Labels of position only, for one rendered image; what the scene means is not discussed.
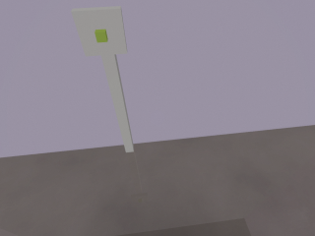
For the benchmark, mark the panel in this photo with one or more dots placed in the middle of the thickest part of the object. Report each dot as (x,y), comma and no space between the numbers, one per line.
(110,18)

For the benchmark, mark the button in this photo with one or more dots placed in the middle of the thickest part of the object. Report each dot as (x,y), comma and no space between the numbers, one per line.
(101,35)

